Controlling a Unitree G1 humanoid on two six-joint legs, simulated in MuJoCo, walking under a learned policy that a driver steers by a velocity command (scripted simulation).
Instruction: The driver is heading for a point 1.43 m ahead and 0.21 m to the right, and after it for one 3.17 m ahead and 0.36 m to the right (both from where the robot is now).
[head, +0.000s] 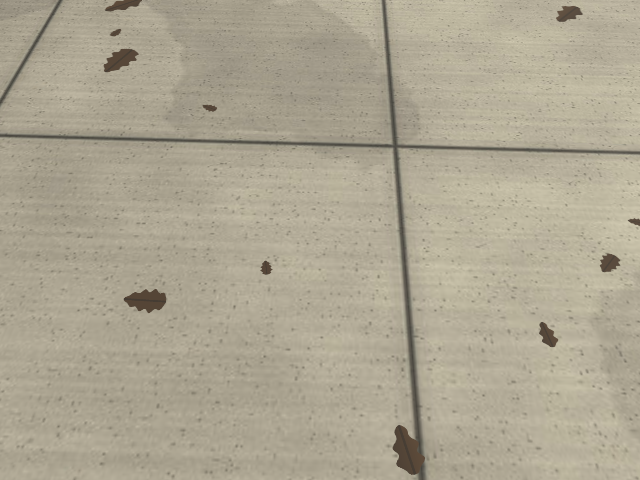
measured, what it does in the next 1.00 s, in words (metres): walks ahead, turning right: right foot, then left foot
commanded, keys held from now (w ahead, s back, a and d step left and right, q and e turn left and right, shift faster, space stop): w+e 0.54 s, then w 0.12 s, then w+q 0.06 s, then q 0.28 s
